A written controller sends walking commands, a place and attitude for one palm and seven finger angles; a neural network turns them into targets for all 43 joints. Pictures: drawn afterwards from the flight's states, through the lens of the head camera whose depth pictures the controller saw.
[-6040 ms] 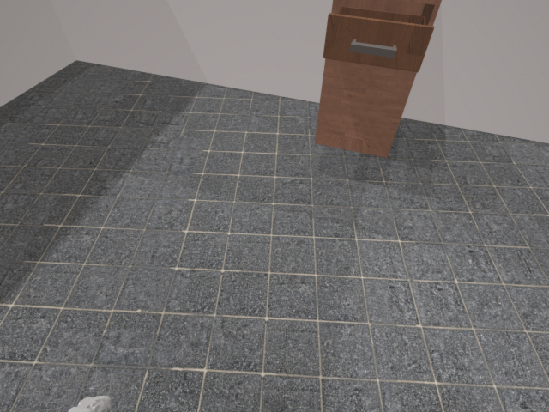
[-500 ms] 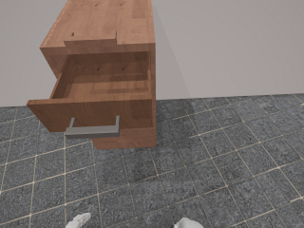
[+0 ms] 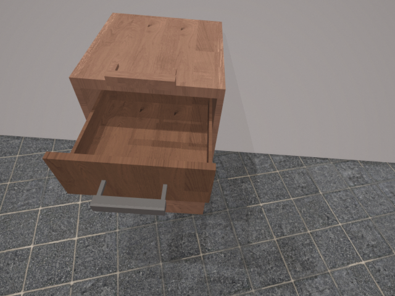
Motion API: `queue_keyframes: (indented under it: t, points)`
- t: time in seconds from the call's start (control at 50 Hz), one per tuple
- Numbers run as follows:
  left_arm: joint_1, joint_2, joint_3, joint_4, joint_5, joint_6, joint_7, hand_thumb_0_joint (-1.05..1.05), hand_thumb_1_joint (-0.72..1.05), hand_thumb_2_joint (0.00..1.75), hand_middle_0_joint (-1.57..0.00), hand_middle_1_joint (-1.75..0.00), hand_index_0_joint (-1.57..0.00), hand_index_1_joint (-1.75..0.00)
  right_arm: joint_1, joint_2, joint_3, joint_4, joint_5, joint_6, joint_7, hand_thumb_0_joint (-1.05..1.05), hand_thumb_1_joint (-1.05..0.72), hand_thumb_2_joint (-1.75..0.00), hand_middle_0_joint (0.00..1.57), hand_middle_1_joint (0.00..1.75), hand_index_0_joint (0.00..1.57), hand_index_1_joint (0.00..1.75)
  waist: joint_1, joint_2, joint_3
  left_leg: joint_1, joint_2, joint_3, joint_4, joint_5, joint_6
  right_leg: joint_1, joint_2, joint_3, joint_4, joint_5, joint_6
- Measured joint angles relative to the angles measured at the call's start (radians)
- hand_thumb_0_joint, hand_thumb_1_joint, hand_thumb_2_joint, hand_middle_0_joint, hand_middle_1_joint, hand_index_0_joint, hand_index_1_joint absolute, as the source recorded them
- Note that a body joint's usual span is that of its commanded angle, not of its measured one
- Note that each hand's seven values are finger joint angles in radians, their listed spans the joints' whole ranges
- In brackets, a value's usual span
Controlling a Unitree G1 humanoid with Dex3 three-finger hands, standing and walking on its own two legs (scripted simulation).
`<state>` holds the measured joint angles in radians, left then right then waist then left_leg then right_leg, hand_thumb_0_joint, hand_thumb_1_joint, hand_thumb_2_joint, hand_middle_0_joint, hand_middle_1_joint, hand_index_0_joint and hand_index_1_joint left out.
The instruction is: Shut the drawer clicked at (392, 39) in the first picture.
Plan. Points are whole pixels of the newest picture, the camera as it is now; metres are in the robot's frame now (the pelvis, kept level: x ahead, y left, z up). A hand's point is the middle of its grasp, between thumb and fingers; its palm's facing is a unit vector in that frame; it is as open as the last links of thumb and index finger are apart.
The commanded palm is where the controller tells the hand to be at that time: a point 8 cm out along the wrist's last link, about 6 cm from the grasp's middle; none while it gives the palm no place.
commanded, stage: come to a stop and stand still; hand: left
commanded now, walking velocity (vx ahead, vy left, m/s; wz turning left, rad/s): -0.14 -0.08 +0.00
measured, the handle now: (131, 195) +0.33 +0.19 -0.05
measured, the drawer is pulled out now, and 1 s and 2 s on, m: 0.25 0.25 0.25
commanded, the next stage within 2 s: look again from close up in 0.60 s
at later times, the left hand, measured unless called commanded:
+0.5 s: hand out of the picture +0.03 +0.14 -0.17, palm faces +0.02 -0.97 -0.24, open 7.4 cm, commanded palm none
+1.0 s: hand out of the picture -0.04 +0.12 -0.17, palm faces +0.01 -0.99 -0.16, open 7.4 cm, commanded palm none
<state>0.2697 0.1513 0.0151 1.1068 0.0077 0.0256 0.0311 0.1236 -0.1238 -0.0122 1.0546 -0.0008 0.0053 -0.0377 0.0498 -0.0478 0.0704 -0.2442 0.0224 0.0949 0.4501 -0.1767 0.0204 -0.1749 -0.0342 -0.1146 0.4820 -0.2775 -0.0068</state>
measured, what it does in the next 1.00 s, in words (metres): stands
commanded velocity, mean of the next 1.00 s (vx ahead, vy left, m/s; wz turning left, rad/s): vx -0.01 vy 0.00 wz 0.00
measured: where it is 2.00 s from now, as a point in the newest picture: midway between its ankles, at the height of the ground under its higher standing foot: outside the picture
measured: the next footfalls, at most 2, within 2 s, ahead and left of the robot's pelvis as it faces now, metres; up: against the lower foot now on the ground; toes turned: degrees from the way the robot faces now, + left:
none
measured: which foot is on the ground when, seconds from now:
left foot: down 0.00-1.00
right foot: down 0.00-1.00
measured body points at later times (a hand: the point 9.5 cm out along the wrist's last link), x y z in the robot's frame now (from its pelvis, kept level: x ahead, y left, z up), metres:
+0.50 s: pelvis -0.03 -0.04 -0.01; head -0.05 -0.05 +0.44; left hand +0.02 +0.19 -0.15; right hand -0.01 -0.26 -0.17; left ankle +0.00 +0.08 -0.74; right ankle -0.03 -0.12 -0.74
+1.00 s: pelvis -0.01 -0.04 +0.00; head +0.00 -0.04 +0.45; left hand -0.03 +0.17 -0.16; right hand -0.05 -0.24 -0.16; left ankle +0.00 +0.08 -0.74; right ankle -0.03 -0.12 -0.74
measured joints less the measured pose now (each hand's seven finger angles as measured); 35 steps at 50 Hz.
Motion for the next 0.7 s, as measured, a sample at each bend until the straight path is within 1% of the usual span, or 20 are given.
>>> queue_keyframes:
  t: [0.04, 0.08, 0.14, 0.18, 0.2, 0.22, 0.24, 0.28, 0.32, 0.34, 0.38, 0.42, 0.46, 0.5, 0.58, 0.7]
  points:
    - [0.002, 0.003, 0.003, -0.010, 0.003, 0.009, -0.003, 0.01, 0.91, 0.90, -0.20, -0.30, -0.20, -0.30, -0.013, 0.004, -0.004, -0.008, -0.001, 0.007, -0.001, 0.00, -0.92, -0.90, 0.20, 0.30, 0.20, 0.30, -0.001, -0.003, 0.012, -0.008, -0.009, 0.010, -0.006, 0.007, 0.004, -0.032, -0.008, 0.016, 0.044, -0.032, 0.009]
    - [0.001, 0.009, 0.009, -0.021, 0.006, 0.017, -0.004, 0.01, 0.91, 0.90, -0.20, -0.30, -0.20, -0.30, -0.024, 0.004, -0.012, -0.016, -0.002, 0.012, -0.004, 0.00, -0.92, -0.90, 0.20, 0.30, 0.20, 0.30, -0.005, 0.001, 0.022, -0.022, -0.013, 0.017, -0.004, 0.012, 0.005, -0.074, -0.009, 0.043, 0.124, -0.094, 0.013]
    - [0.002, 0.017, 0.019, -0.034, 0.010, 0.022, 0.000, 0.01, 0.91, 0.90, -0.20, -0.30, -0.20, -0.30, -0.034, -0.007, -0.022, -0.020, -0.007, 0.018, -0.004, 0.00, -0.92, -0.90, 0.20, 0.30, 0.20, 0.30, -0.012, 0.021, 0.027, -0.044, -0.009, 0.022, 0.005, 0.018, 0.001, -0.115, -0.006, 0.071, 0.219, -0.157, 0.016]
    - [0.006, 0.022, 0.023, -0.041, 0.011, 0.018, 0.003, 0.01, 0.91, 0.90, -0.20, -0.30, -0.20, -0.30, -0.032, -0.018, -0.028, -0.018, -0.009, 0.022, -0.001, 0.00, -0.92, -0.90, 0.21, 0.30, 0.20, 0.30, -0.015, 0.037, 0.023, -0.057, -0.002, 0.023, 0.020, 0.018, -0.009, -0.101, -0.008, 0.075, 0.184, -0.124, 0.019]
    - [0.014, 0.025, 0.018, -0.048, 0.012, 0.011, 0.010, 0.01, 0.91, 0.90, -0.20, -0.30, -0.20, -0.30, -0.024, -0.026, -0.029, -0.023, -0.002, 0.023, 0.002, 0.00, -0.91, -0.90, 0.21, 0.30, 0.20, 0.30, -0.015, 0.047, 0.014, -0.076, 0.006, 0.021, 0.048, 0.009, -0.017, -0.083, -0.004, 0.081, 0.118, -0.064, 0.019]
    - [0.021, 0.021, 0.013, -0.057, 0.015, 0.006, 0.017, 0.01, 0.91, 0.90, -0.20, -0.30, -0.20, -0.30, -0.015, -0.039, -0.033, -0.033, 0.002, 0.025, 0.009, 0.00, -0.91, -0.90, 0.21, 0.30, 0.20, 0.30, -0.019, 0.073, 0.009, -0.099, 0.024, 0.010, 0.089, -0.009, -0.018, -0.083, 0.014, 0.074, 0.106, -0.039, 0.008]
    - [0.030, 0.017, 0.008, -0.068, 0.018, 0.002, 0.019, 0.01, 0.91, 0.90, -0.20, -0.30, -0.20, -0.30, -0.001, -0.051, -0.036, -0.047, 0.001, 0.027, 0.017, 0.00, -0.91, -0.90, 0.20, 0.30, 0.20, 0.30, -0.027, 0.095, 0.003, -0.118, 0.034, -0.009, 0.135, -0.058, -0.019, -0.085, 0.029, 0.064, 0.112, -0.039, -0.007]
    - [0.047, 0.009, 0.003, -0.092, 0.021, -0.014, 0.022, 0.01, 0.91, 0.90, -0.20, -0.30, -0.20, -0.30, 0.033, -0.071, -0.041, -0.071, -0.004, 0.030, 0.028, 0.00, -0.91, -0.90, 0.20, 0.30, 0.20, 0.30, -0.039, 0.121, -0.010, -0.143, 0.029, -0.043, 0.237, -0.142, -0.015, -0.081, 0.044, 0.049, 0.120, -0.051, -0.031]
    - [0.059, 0.002, -0.001, -0.114, 0.023, -0.029, 0.023, 0.01, 0.91, 0.90, -0.20, -0.30, -0.20, -0.30, 0.063, -0.082, -0.042, -0.084, -0.004, 0.034, 0.030, 0.00, -0.91, -0.90, 0.20, 0.30, 0.20, 0.30, -0.047, 0.129, -0.023, -0.137, 0.015, -0.053, 0.297, -0.188, -0.012, -0.070, 0.049, 0.045, 0.120, -0.056, -0.042]
    - [0.061, 0.001, -0.003, -0.124, 0.024, -0.032, 0.023, 0.01, 0.91, 0.90, -0.20, -0.30, -0.20, -0.30, 0.076, -0.083, -0.040, -0.088, -0.003, 0.036, 0.029, 0.00, -0.91, -0.90, 0.20, 0.30, 0.20, 0.30, -0.051, 0.126, -0.030, -0.123, 0.008, -0.051, 0.299, -0.198, -0.011, -0.065, 0.049, 0.045, 0.121, -0.056, -0.044]
    - [0.058, 0.003, -0.008, -0.139, 0.022, -0.032, 0.020, 0.01, 0.91, 0.90, -0.20, -0.30, -0.20, -0.30, 0.103, -0.078, -0.034, -0.089, -0.001, 0.037, 0.028, 0.00, -0.91, -0.90, 0.20, 0.30, 0.20, 0.30, -0.060, 0.116, -0.046, -0.075, -0.001, -0.044, 0.240, -0.181, -0.013, -0.060, 0.050, 0.040, 0.123, -0.057, -0.046]
    - [0.040, 0.007, -0.012, -0.144, 0.016, -0.027, 0.016, 0.01, 0.91, 0.90, -0.20, -0.30, -0.20, -0.30, 0.126, -0.069, -0.025, -0.081, -0.003, 0.029, 0.027, 0.00, -0.91, -0.90, 0.20, 0.30, 0.19, 0.30, -0.070, 0.104, -0.057, -0.030, -0.004, -0.043, 0.154, -0.112, -0.009, -0.060, 0.052, 0.031, 0.132, -0.061, -0.046]
    - [0.014, 0.010, -0.014, -0.142, 0.010, -0.018, 0.013, 0.01, 0.91, 0.90, -0.20, -0.30, -0.20, -0.30, 0.143, -0.054, -0.011, -0.065, -0.009, 0.023, 0.027, 0.00, -0.92, -0.90, 0.20, 0.30, 0.19, 0.30, -0.067, 0.078, -0.057, -0.014, -0.009, -0.036, 0.128, -0.085, -0.009, -0.051, 0.047, 0.037, 0.117, -0.051, -0.044]
    - [-0.004, 0.008, -0.015, -0.144, 0.008, -0.014, 0.012, 0.01, 0.91, 0.90, -0.20, -0.30, -0.20, -0.30, 0.164, -0.048, -0.002, -0.050, -0.013, 0.019, 0.025, 0.00, -0.92, -0.90, 0.20, 0.30, 0.19, 0.30, -0.066, 0.070, -0.065, -0.004, -0.009, -0.034, 0.090, -0.069, -0.011, -0.042, 0.049, 0.040, 0.079, -0.024, -0.044]
    - [-0.014, 0.013, -0.019, -0.147, 0.005, -0.024, 0.003, 0.01, 0.92, 0.90, -0.20, -0.30, -0.20, -0.30, 0.197, -0.041, 0.013, -0.026, -0.018, 0.017, 0.026, 0.00, -0.92, -0.90, 0.20, 0.30, 0.19, 0.30, -0.066, 0.064, -0.071, 0.005, -0.007, -0.031, 0.024, -0.029, -0.014, -0.038, 0.055, 0.042, 0.018, 0.016, -0.048]
    - [0.001, 0.020, -0.019, -0.111, 0.003, -0.024, -0.002, 0.01, 0.92, 0.90, -0.20, -0.30, -0.20, -0.30, 0.234, -0.028, 0.024, 0.012, -0.018, 0.011, 0.025, 0.00, -0.92, -0.90, 0.20, 0.30, 0.20, 0.30, -0.074, 0.060, -0.062, 0.006, -0.002, -0.033, -0.008, -0.010, -0.020, -0.034, 0.062, 0.041, -0.018, 0.036, -0.054]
